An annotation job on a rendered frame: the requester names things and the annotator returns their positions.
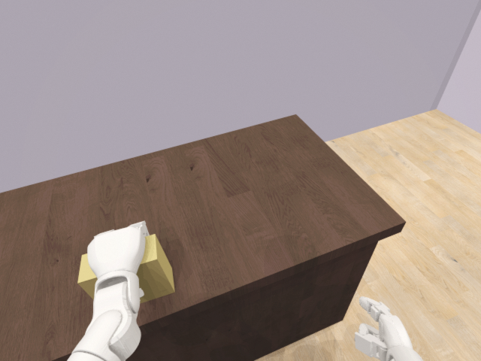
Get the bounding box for robot left hand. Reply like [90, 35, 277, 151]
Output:
[87, 221, 150, 297]

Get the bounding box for table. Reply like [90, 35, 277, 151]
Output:
[0, 114, 406, 361]

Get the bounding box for right robot forearm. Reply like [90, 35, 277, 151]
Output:
[386, 346, 423, 361]

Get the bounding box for robot right hand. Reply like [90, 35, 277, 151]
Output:
[355, 296, 413, 361]

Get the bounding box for left robot forearm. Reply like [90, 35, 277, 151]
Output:
[67, 271, 141, 361]

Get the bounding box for sponge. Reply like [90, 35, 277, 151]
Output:
[77, 234, 175, 303]

